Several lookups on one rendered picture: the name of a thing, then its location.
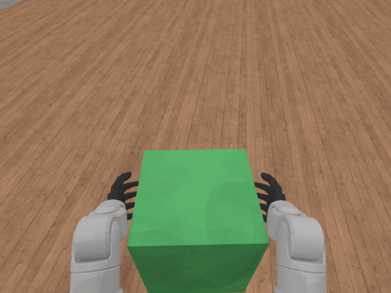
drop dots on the robot left hand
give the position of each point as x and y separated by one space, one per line
118 189

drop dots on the robot right hand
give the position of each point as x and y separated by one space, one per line
274 192

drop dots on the carton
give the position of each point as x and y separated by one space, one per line
197 225

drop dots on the robot left forearm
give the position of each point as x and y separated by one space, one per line
96 249

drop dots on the robot right forearm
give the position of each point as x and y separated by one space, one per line
300 249

